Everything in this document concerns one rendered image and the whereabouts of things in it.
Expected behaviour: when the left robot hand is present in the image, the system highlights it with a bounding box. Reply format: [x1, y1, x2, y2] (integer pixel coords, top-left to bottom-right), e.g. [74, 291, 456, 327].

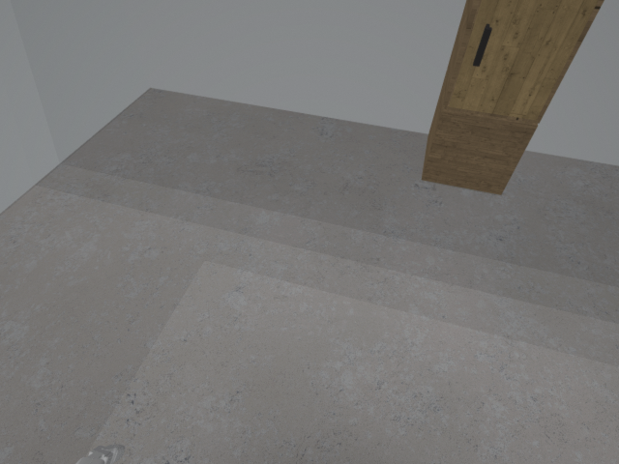
[76, 445, 125, 464]

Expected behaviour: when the cupboard door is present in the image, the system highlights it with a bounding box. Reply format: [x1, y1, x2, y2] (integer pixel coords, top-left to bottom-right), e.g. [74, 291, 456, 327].
[449, 0, 599, 121]

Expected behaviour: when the handle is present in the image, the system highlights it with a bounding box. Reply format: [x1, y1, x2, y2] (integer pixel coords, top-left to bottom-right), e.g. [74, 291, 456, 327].
[473, 24, 492, 67]

